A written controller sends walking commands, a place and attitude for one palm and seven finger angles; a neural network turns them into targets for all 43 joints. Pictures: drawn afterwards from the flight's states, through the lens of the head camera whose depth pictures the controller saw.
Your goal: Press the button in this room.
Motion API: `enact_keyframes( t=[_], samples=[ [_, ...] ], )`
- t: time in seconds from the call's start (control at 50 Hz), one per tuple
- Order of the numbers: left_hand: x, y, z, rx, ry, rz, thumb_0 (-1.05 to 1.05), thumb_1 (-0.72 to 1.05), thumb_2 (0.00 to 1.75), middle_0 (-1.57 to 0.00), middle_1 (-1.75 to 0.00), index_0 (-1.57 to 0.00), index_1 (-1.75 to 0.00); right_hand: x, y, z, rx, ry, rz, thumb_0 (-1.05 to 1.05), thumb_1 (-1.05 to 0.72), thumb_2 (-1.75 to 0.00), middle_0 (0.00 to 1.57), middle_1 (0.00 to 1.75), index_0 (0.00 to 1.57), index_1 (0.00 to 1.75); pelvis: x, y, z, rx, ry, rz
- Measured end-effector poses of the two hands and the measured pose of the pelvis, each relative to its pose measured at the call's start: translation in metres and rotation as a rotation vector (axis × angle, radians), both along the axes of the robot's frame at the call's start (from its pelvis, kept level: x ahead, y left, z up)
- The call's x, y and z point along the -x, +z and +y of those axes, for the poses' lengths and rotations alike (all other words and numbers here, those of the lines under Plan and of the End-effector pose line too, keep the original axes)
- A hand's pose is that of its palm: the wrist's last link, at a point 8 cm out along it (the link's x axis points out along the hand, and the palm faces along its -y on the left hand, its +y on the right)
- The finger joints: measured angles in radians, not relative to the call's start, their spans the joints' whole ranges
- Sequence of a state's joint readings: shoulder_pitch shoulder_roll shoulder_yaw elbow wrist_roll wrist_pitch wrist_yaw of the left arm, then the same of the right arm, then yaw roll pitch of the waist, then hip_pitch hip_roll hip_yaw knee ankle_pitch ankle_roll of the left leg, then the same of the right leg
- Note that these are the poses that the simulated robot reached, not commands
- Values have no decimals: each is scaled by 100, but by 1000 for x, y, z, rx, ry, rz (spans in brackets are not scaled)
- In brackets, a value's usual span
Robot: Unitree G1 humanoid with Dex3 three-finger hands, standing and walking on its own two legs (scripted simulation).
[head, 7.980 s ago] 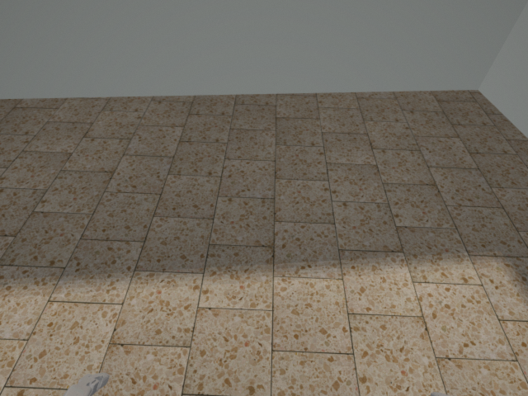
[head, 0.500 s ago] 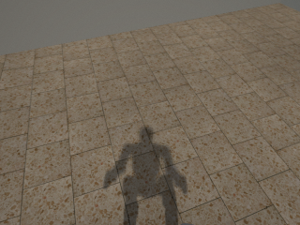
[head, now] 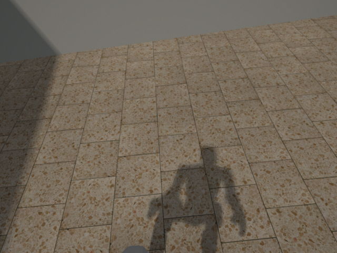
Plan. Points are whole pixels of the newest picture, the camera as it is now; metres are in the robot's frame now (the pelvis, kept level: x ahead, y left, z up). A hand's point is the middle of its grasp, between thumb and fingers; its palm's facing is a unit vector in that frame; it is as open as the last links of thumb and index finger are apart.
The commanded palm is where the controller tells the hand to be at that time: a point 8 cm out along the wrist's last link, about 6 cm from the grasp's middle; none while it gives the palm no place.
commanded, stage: turn or walk to find it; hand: left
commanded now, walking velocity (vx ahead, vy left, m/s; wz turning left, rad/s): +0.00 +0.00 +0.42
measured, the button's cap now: out of the picture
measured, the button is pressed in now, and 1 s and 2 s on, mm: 0 0 0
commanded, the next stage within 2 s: none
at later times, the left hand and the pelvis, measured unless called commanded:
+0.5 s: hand out of the picture +0.01 +0.26 -0.16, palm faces +0.20 -0.94 -0.27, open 7.3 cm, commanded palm none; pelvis -0.03 +0.04 +0.00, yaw +10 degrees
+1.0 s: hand out of the picture -0.08 +0.17 -0.15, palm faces +0.42 -0.86 -0.28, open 7.3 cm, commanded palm none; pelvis -0.06 -0.03 +0.00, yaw +24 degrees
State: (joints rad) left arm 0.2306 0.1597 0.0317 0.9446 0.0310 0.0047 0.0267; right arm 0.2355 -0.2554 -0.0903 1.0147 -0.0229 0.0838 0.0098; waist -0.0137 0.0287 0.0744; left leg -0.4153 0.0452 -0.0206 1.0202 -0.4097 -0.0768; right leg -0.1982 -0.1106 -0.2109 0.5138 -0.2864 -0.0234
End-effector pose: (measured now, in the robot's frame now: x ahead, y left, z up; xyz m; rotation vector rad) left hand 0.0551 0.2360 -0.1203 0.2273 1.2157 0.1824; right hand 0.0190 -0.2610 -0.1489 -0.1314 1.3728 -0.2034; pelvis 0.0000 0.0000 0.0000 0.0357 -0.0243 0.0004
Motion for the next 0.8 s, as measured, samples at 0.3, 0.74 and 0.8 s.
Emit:
enact_keyframes(
  t=[0.3,0.74,0.8],
  samples=[
    [87,-28,76,37,193,132,1,91,90,-20,-30,-20,-30,-86,31,78,55,234,-222,0,-91,-90,20,30,20,30,19,-3,48,54,109,0],
    [65,15,4,-44,236,-115,1,91,90,-20,-30,-21,-30,-23,-14,14,-52,265,-23,1,-91,-90,20,30,20,30,42,-4,-13,-8,292,-6],
    [84,17,-8,-37,274,-89,1,91,90,-20,-30,-21,-30,-23,-11,3,-48,287,-11,1,-91,-90,20,30,20,30,44,1,-20,-14,323,-10]
  ],
)
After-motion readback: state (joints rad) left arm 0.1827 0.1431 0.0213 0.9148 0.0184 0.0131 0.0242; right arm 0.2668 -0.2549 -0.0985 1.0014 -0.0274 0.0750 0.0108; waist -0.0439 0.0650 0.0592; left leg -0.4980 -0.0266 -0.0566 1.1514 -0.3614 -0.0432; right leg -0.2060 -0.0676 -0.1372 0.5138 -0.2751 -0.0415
